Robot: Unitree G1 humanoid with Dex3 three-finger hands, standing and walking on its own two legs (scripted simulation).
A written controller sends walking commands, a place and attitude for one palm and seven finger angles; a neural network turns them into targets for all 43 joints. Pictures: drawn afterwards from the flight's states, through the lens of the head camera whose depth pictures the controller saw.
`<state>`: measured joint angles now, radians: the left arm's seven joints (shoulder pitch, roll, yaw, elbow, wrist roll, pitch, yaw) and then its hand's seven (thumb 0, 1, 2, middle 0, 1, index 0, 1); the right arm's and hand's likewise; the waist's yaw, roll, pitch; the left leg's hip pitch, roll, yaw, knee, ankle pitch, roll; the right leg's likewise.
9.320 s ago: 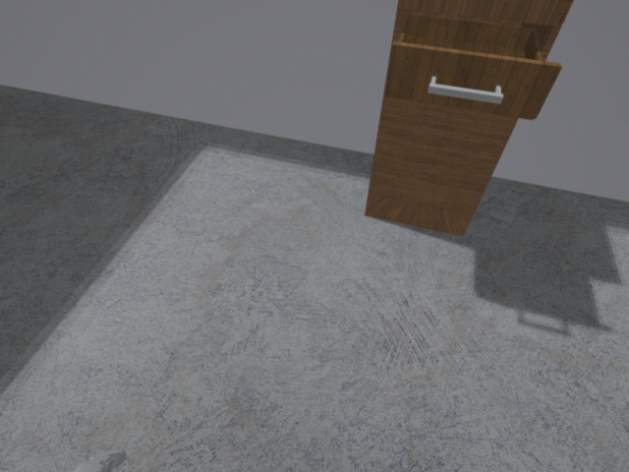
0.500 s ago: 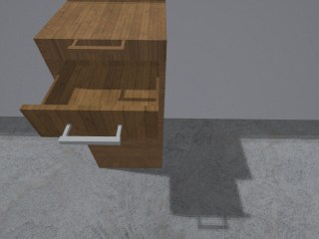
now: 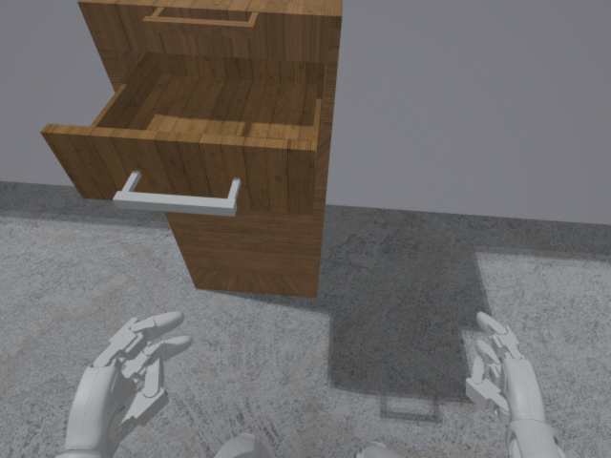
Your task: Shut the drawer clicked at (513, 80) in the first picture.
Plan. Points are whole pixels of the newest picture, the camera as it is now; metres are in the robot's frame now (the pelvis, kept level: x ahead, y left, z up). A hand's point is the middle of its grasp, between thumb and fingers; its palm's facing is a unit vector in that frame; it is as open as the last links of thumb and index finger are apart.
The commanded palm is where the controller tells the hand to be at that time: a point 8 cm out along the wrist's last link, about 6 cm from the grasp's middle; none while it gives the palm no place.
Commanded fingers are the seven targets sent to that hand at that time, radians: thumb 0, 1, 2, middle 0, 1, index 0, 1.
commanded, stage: raise the hand and make a fist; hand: left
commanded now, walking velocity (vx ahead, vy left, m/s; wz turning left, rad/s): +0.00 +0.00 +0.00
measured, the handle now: (180, 192) +0.45 +0.23 +0.08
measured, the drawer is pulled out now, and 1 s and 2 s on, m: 0.24 0.24 0.24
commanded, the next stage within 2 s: bring the fist close to the handle in 1.42 s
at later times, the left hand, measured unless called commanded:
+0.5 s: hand (157, 315) +0.24 +0.19 +0.11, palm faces +0.02 -1.00 -0.07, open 3.4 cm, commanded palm +0.20 +0.24 +0.12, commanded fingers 0.00 0.90 0.90 -1.20 -1.38 -1.20 -1.38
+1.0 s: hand (131, 271) +0.25 +0.20 +0.17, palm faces +0.04 -1.00 -0.07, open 3.2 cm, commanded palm +0.22 +0.25 +0.18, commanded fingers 0.00 0.90 0.90 -1.40 -1.60 -1.40 -1.60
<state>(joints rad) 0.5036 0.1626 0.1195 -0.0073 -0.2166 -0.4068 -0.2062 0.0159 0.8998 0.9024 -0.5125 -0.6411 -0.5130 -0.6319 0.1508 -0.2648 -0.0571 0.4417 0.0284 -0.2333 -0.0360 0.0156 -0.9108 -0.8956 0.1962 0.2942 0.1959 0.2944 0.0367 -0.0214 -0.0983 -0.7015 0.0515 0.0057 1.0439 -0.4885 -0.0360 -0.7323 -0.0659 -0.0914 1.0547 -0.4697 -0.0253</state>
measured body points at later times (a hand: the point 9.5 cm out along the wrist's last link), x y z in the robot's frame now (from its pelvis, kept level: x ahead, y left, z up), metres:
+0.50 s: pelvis +0.02 +0.02 +0.03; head +0.05 +0.01 +0.48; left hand +0.23 +0.24 +0.12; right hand +0.16 -0.23 -0.05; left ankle +0.02 +0.15 -0.67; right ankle +0.04 -0.10 -0.67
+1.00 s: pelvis +0.04 +0.02 +0.05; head +0.04 +0.01 +0.50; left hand +0.25 +0.25 +0.18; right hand +0.24 -0.18 -0.01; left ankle +0.02 +0.15 -0.67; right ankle +0.04 -0.10 -0.67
